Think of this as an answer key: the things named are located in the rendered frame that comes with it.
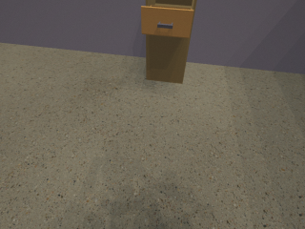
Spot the handle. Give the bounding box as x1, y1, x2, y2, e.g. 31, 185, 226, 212
157, 21, 173, 29

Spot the cabinet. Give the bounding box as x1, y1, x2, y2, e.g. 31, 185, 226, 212
146, 0, 197, 84

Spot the drawer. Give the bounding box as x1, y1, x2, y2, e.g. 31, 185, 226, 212
141, 5, 193, 38

